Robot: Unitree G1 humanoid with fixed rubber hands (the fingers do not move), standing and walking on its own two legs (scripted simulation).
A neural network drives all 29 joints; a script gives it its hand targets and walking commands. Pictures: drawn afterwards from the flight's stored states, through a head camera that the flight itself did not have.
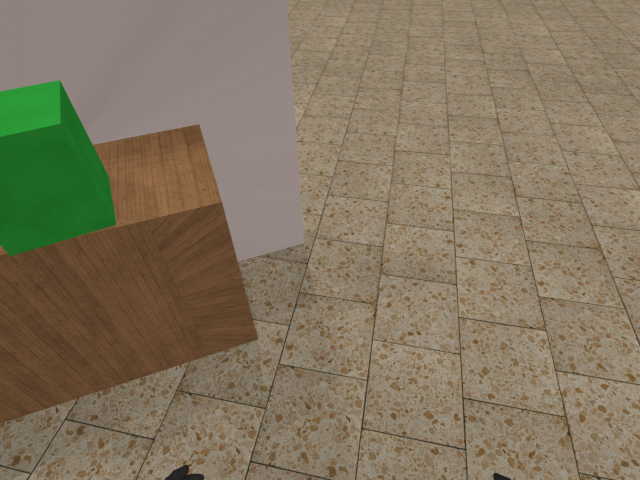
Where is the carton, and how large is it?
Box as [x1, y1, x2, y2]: [0, 80, 115, 255]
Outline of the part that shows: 59,80 0,92 0,244 10,255 115,224 108,176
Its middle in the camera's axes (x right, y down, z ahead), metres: -0.59 -0.15 +0.81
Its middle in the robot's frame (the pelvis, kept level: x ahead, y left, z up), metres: +0.73 +0.61 +0.00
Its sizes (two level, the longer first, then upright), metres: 0.210 0.200 0.250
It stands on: a pedestal, 0.64 m high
